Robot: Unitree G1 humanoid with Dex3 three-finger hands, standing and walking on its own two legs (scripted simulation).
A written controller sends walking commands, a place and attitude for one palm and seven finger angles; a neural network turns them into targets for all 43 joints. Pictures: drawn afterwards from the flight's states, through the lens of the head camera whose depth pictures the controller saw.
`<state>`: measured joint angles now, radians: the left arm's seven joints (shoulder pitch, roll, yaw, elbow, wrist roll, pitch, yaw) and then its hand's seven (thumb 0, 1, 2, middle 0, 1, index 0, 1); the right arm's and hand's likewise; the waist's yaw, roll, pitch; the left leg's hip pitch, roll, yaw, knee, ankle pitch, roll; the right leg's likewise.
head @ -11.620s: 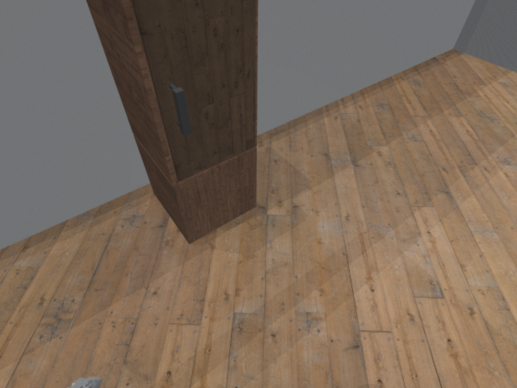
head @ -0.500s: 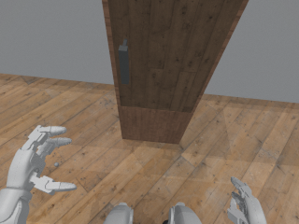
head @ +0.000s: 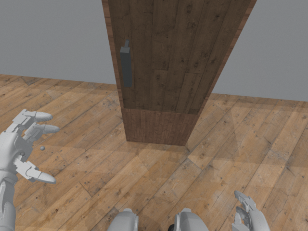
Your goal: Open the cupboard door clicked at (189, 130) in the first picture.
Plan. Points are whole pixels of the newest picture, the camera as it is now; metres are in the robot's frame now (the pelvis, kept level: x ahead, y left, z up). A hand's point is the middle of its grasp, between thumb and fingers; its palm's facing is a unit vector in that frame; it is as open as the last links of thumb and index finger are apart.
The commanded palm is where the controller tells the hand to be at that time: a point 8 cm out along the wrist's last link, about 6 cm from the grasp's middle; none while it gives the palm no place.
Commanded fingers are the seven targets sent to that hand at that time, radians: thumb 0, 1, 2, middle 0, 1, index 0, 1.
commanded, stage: raise the hand with hooked fingers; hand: left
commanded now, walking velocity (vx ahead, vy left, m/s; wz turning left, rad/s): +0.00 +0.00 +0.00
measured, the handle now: (127, 64) +0.59 +0.12 +0.04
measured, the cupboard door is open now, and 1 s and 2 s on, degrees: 0 0 0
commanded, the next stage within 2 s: move the hooked fingers beside the handle in 0.42 s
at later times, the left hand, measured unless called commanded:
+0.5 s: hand (46, 150) +0.29 +0.27 +0.04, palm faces -0.01 -1.00 -0.06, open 14.0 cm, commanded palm +0.26 +0.32 +0.05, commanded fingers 0.00 -0.50 0.30 -0.30 -1.20 -0.30 -1.20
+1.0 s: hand (67, 122) +0.36 +0.25 +0.04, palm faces -0.02 -1.00 -0.03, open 14.0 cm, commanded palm +0.34 +0.29 +0.04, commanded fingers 0.00 -0.50 0.30 -0.30 -1.20 -0.30 -1.20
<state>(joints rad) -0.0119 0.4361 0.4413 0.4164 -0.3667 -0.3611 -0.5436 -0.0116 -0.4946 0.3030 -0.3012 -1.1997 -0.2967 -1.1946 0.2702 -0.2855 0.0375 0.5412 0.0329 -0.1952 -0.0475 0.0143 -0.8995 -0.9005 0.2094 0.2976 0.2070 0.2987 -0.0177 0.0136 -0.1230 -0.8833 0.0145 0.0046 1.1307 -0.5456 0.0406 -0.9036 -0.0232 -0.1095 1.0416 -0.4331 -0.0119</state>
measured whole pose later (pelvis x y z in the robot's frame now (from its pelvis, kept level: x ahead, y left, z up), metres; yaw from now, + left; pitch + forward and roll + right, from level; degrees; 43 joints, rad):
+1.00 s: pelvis +0.00 +0.00 +0.00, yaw -1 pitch +19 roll -3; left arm -0.28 0.43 0.39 0.62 -0.27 -0.36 -0.45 -0.01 -0.50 0.30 -0.30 -1.20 -0.30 -1.20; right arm 0.29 -0.28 0.04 0.55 0.03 -0.13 -0.05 0.01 -0.90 -0.90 0.21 0.30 0.21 0.30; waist -0.06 0.01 -0.13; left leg -0.92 0.02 0.02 1.13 -0.54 0.04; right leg -0.95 -0.02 -0.09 1.04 -0.42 -0.01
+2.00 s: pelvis +0.00 -0.01 -0.02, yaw -2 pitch +26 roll -3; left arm -0.89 0.58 0.45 1.17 -0.09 -0.43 -0.32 -0.01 -0.50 0.30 -0.30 -1.20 -0.30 -1.20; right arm 0.36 -0.28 0.05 0.61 -0.01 0.06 -0.01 0.01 -0.90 -0.90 0.21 0.30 0.21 0.30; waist -0.19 0.02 -0.12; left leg -1.10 0.04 0.02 1.20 -0.56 0.04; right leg -1.13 0.00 -0.09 1.10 -0.43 -0.02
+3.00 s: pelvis +0.00 +0.00 -0.02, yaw -3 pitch +27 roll -5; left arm -0.94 0.58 0.45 1.18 -0.06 -0.43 -0.26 -0.01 -0.50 0.30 -0.30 -1.20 -0.30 -1.20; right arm 0.36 -0.26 0.07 0.58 -0.03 0.12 0.02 0.00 -0.90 -0.90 0.21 0.30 0.21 0.30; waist -0.21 0.03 -0.11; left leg -1.13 0.05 0.01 1.22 -0.57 0.05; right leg -1.15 0.01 -0.09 1.10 -0.43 -0.01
